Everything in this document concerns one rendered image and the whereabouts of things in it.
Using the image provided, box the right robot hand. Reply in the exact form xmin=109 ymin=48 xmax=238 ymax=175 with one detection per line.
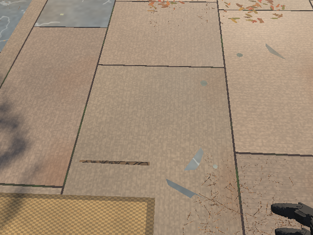
xmin=271 ymin=202 xmax=313 ymax=235

